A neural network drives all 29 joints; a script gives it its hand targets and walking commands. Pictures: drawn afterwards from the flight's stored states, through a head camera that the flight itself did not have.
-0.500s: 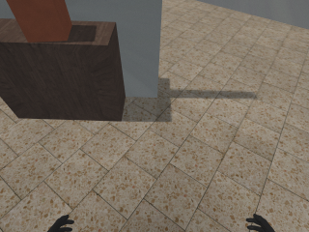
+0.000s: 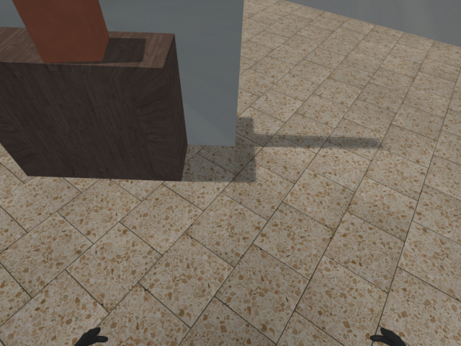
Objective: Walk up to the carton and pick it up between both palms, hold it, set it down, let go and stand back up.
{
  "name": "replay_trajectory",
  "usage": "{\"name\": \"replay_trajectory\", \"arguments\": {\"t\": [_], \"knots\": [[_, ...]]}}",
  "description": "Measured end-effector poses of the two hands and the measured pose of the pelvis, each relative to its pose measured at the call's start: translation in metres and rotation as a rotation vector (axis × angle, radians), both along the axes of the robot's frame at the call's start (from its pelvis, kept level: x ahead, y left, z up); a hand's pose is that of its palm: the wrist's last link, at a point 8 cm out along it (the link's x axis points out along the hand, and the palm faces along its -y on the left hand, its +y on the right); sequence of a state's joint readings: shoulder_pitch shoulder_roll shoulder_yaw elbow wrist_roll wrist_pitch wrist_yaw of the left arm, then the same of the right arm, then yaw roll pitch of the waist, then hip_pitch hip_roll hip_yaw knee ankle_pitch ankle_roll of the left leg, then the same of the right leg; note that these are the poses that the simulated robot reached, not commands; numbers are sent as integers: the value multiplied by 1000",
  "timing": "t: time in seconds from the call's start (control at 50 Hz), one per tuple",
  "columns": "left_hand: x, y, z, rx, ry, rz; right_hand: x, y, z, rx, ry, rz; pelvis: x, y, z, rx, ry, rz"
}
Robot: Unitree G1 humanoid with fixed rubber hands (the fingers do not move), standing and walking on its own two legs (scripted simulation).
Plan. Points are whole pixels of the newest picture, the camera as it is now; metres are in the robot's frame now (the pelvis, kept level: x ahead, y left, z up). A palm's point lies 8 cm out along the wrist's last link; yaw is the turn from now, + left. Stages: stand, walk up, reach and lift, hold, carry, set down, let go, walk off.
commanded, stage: stand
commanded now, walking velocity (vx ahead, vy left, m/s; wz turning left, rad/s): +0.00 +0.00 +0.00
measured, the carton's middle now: (65, 15) +1.15 +0.66 +0.05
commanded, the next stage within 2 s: walk up in 1.04 s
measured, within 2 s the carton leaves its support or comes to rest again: neither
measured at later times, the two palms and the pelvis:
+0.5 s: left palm out of the picture +0.09 +0.30 -0.11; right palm out of the picture +0.09 -0.28 -0.08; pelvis -0.01 +0.01 +0.01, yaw +0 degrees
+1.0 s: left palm out of the picture +0.05 +0.30 -0.11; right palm out of the picture +0.06 -0.28 -0.08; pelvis -0.03 +0.01 +0.01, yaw +0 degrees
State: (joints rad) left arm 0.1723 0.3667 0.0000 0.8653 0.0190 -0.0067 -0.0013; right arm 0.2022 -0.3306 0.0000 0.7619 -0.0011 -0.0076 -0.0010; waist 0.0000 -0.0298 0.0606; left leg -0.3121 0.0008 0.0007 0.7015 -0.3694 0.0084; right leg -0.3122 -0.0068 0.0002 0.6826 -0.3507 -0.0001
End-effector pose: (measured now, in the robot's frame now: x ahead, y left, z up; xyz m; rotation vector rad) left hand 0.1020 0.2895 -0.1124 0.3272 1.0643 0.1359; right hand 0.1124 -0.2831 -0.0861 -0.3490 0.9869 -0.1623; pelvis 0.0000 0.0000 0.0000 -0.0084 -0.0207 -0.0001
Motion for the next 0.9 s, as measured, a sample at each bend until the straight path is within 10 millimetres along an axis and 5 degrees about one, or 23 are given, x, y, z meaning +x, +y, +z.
{"name": "replay_trajectory", "arguments": {"t": [0.46, 0.9], "knots": [[-11, 6, 0, -3, 17, 11, -16, 4, 3, -2, 10, -7, -11, 5, 4, -7, -3, 0], [-50, 14, 2, -11, 93, 41, -52, 5, 5, -6, 75, -38, -30, 10, 14, -13, 13, -1]]}}
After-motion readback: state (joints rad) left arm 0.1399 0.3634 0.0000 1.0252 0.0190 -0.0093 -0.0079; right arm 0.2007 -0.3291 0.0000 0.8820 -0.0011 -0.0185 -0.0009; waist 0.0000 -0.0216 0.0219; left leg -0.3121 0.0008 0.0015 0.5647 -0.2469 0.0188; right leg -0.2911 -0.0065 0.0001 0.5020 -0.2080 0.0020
